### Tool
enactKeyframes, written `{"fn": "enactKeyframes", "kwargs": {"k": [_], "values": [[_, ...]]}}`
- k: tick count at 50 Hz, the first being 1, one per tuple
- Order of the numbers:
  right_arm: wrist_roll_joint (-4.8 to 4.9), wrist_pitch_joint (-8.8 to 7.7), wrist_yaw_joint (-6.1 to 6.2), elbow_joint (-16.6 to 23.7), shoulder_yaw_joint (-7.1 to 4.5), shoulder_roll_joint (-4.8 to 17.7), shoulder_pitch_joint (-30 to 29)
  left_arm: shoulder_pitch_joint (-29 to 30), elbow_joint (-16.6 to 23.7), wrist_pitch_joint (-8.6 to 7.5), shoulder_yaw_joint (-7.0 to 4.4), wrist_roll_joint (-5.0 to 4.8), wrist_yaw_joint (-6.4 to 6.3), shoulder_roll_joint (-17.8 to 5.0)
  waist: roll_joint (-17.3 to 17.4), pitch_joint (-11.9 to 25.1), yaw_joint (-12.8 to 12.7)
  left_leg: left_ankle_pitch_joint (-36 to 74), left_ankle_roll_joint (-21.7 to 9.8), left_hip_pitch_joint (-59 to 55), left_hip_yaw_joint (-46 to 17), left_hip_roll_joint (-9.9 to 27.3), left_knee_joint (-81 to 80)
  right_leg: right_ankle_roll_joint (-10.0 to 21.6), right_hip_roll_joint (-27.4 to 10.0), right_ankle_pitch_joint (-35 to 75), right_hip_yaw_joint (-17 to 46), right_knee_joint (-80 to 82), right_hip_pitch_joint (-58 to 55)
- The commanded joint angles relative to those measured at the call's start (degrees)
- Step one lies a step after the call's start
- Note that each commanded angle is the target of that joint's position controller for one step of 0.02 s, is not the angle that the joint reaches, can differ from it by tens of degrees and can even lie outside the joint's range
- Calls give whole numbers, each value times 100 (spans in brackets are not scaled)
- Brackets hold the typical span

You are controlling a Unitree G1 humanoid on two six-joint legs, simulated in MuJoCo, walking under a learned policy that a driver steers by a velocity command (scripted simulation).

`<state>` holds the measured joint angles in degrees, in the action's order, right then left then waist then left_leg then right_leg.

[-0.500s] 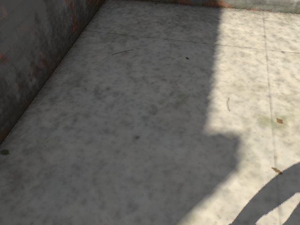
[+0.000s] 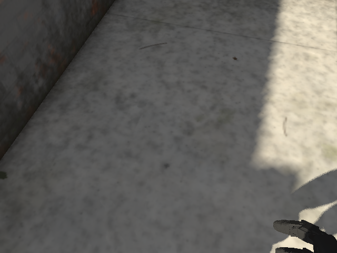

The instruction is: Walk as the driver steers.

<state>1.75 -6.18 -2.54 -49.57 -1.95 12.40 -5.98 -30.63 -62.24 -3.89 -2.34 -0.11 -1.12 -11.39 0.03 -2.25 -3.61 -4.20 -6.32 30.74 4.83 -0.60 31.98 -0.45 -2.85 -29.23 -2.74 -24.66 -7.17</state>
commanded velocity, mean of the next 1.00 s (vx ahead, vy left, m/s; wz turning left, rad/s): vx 0.49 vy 0.00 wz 0.00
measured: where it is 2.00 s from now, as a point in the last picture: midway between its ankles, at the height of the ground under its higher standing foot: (202, 99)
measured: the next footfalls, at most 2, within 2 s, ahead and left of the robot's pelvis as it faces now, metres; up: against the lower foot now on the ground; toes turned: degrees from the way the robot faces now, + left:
right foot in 0.52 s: +0.50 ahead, -0.13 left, +0.00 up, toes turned -3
left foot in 1.10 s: +0.81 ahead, +0.10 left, +0.00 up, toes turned +3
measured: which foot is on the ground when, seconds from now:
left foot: down 0.00-0.54, up 0.56-1.00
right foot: up 0.00-0.50, down 0.52-1.00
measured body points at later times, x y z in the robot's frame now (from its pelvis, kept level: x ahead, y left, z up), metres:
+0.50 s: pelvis +0.29 -0.02 +0.01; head +0.33 -0.02 +0.46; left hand +0.52 +0.20 -0.08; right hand +0.24 -0.28 -0.13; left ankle +0.13 +0.10 -0.71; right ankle +0.46 -0.13 -0.70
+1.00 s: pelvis +0.57 -0.03 +0.03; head +0.60 -0.04 +0.48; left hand +0.55 +0.23 -0.11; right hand +0.77 -0.27 -0.08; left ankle +0.76 +0.12 -0.67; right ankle +0.46 -0.13 -0.71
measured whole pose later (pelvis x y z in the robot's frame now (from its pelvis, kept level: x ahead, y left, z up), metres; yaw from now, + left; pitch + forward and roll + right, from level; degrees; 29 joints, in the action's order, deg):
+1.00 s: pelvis +0.57 -0.03 +0.03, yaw +0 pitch +2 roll -2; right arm 0.9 -4.4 -1.2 -50.8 -2.7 13.5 1.0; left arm -22.0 -56.3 -5.0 -3.4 -0.7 -0.2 -13.2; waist 2.5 0.0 -4.0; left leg 3.4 -1.8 36.9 -0.4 5.4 33.2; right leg 2.2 3.1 -16.1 -3.8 -11.4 -2.2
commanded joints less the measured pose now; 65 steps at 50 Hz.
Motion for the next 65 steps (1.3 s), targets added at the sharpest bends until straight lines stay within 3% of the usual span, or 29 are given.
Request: {"fn": "enactKeyframes", "kwargs": {"k": [1, 2, 3, 4, 6, 8, 13, 17, 21, 24, 26, 27, 28, 29, 30, 32, 34, 40, 45, 50, 52, 54, 55, 56, 57, 58, 60, 62, 65], "values": [[-163, 84, 78, -565, -475, 1695, 3061, -519, 476, -224, 133, -28, 112, 201, 1585, 2821, 973, -1720, -1617, -5934, -4707, 2466, -1113, 118, 644, -186, 684, -5070, 4203], [-116, 65, 67, -546, -351, 1183, 2688, 90, 528, -381, -22, -209, 125, -409, 1119, 2142, 1108, -1963, -1289, -5380, -4698, 2164, -1614, 285, 364, -116, 1200, -5704, 4814], [-71, 29, 72, -440, -269, 887, 2088, 704, 753, -444, -105, -314, 110, -696, 820, 1209, 955, -1431, -1027, -4414, -3650, 1994, -1678, 382, 68, 405, 932, -5717, 5122], [-94, -23, 44, -328, -205, 721, 1589, 992, 821, -452, -126, -266, 42, -741, 115, 829, 707, -599, -884, -3380, -2911, 1830, -1809, 405, -255, 969, 808, -5463, 4769], [-228, -87, -7, -392, -120, 435, 1329, 888, 843, -304, -208, -140, -23, -597, 159, 550, 278, -87, -741, -2193, -2016, 1428, -2095, 440, -585, 1429, 807, -4987, 4092], [-202, -96, 22, -521, -110, 461, 1496, 826, 887, -167, -209, -152, -39, -410, 344, 331, 148, -68, -784, -1769, -1636, 1285, -2380, 428, -673, 1458, 736, -4611, 4021], [-190, -47, 233, -675, -153, 819, 2068, 2043, 1374, -125, -226, -11, -7, -536, 187, -65, 324, 494, -764, -1853, -1151, 1204, -2601, 132, -754, 2759, 560, -2992, 4910], [-110, -7, 286, -730, -166, 957, 2548, 2969, 1623, -175, -127, -61, 105, -411, 196, -127, 645, 564, -534, -2147, -767, 1031, -2581, 119, -405, 3614, 222, -1426, 4524], [-65, 102, 298, -898, -203, 1012, 3022, 3603, 1894, -214, -81, -117, 262, -477, 244, -285, 836, 554, -500, -3102, -854, 1384, -2204, 230, -261, 3245, 224, -762, 4755], [-71, 199, 322, -891, -265, 1133, 2925, 3346, 1946, -263, -151, -125, 351, -715, 441, -63, 535, 1732, -338, -3557, -858, 1571, -1620, 485, -41, 2572, 118, -486, 4160], [-105, 255, 323, -791, -223, 1039, 2689, 1769, 1497, -274, -395, -103, 315, -1179, 465, 890, -259, 3186, -76, -3125, -475, 1142, 158, 802, 257, 2623, -86, -445, 1954], [-222, 241, 323, -632, -125, 830, 2775, 644, 1280, -251, -521, -29, 250, -1666, -241, 1826, -548, 1484, 135, -1807, -188, 761, 2102, 1190, -898, 2766, 1256, -617, 44], [-152, 97, 239, -666, 92, 16, 3569, 431, 1146, -235, -550, -8, 305, -1910, -1812, 2634, -78, -2568, 430, 402, -536, -326, 3952, 2103, -2075, 1494, 4157, 253, -1763], [-8, -46, 214, -700, -66, 704, 3123, 518, 1215, -237, -392, -28, 301, -1323, -1161, 2403, -291, -2767, 309, 1033, -1271, -51, 4577, 1838, -1898, 1041, 4377, 648, -1624], [103, -125, 206, -488, -144, 978, 2511, 1061, 1302, -247, -320, -46, 269, -1111, -895, 1518, -211, -2258, 226, 1371, -1111, 232, 4614, 1565, -1726, 1449, 3431, 721, -823], [-24, -101, 295, -408, -187, 891, 2083, 1826, 1431, -267, -234, 31, 287, -857, -143, 733, 165, -1407, 260, 870, -912, 718, 4039, 1410, -1339, 2715, 2228, 1034, 851], [-48, 62, 304, -444, -198, 658, 2340, 1882, 1350, -304, -187, 77, 324, -664, -349, 628, 453, -1128, 271, 345, -948, 909, 3630, 1368, -1077, 2918, 1706, 1351, 1439], [-154, 188, 312, -126, -223, 559, 1459, 1328, 1086, -266, -257, 24, 150, -963, -258, 138, 372, 123, 538, 1116, -805, 988, 2056, 1370, -957, 3294, 1007, 1781, 1495], [-109, 129, 225, 135, -158, 438, 507, 905, 912, -218, -264, -42, 84, -1047, -316, -86, 69, 1102, 548, 842, -522, 698, 528, 1162, -786, 3058, 565, 1837, 1291], [-54, 51, 65, 418, -127, 507, -66, 587, 675, -97, -317, -83, 47, -1115, -383, -287, -29, 540, 350, 1003, -503, 564, -103, 1119, -1184, 3329, 622, 1411, 373], [-45, 11, 17, 410, -178, 653, 162, 718, 675, -44, -353, -92, 22, -1197, -494, -121, 176, 120, 196, 510, -402, 421, -257, 1009, -1267, 4084, 610, 1062, 179], [-72, -5, 39, 57, -376, 995, 1379, 971, 731, 12, -336, -93, 13, -1181, -541, 600, 830, 52, -43, -1265, -70, 23, -397, 795, -935, 5754, 309, -294, 407], [-125, 1, 90, -231, -520, 1366, 2490, 982, 835, 16, -254, -31, 9, -1018, -233, 1376, 1224, 181, -345, -3049, -716, 594, -154, 594, -625, 4963, 87, -1802, 1425], [-194, 40, 122, -381, -656, 1928, 3209, 296, 911, -100, -54, 11, 80, -344, 1169, 2242, 1003, -669, -1300, -5330, -3401, 2087, -514, 145, 380, 2079, -18, -4168, 3843], [-143, 61, 114, -380, -505, 1503, 3227, 440, 841, -261, -75, -76, 118, -532, 1361, 2598, 1067, -1224, -1425, -5541, -4792, 2333, -1405, 191, 581, -335, 864, -5071, 4660], [-95, 50, 122, -306, -414, 1200, 2700, 976, 999, -349, -202, -241, 142, -983, 1067, 1698, 1007, -1436, -1088, -4854, -3949, 2134, -1475, 304, 205, -75, 930, -5414, 5235], [-160, 39, 109, -106, -284, 786, 1797, 1574, 1137, -342, -239, -179, 67, -1005, 310, 699, 661, -760, -762, -3008, -2570, 1708, -1799, 356, -364, 924, 638, -4814, 4930], [-251, -13, 84, -141, -226, 570, 1565, 1278, 1046, -144, -268, -145, 23, -781, 522, 478, 316, -451, -597, -2097, -1839, 1438, -2178, 357, -616, 1351, 720, -4354, 4233], [-275, -82, 156, -315, -287, 783, 1827, 1360, 1091, 21, -270, -153, 1, -634, 425, 226, 259, 93, -632, -1834, -1179, 1404, -2499, 271, -636, 1855, 801, -3948, 4428]]}}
